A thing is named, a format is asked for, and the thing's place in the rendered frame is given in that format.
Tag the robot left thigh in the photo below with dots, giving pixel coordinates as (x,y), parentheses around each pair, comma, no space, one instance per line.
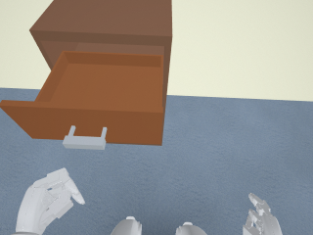
(128,227)

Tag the drawer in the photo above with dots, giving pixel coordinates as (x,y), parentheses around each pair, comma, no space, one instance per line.
(93,90)

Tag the robot thigh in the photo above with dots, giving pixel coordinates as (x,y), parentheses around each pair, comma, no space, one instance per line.
(189,229)
(128,227)

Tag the handle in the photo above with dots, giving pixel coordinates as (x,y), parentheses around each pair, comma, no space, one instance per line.
(85,142)

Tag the left robot hand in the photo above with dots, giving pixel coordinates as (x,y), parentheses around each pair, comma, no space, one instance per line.
(34,215)

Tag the robot right thigh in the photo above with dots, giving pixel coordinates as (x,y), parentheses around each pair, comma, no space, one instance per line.
(189,229)

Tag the right robot hand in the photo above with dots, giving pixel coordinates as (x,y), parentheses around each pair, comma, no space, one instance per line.
(265,222)

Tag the cabinet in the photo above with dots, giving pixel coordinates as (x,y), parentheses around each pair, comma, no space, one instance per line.
(107,26)

